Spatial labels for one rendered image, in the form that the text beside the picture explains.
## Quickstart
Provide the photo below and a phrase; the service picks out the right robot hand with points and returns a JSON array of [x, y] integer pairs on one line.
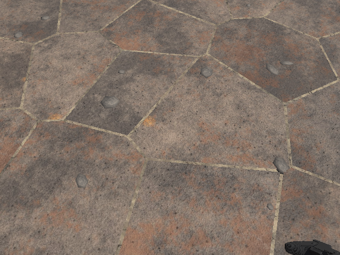
[[314, 247]]

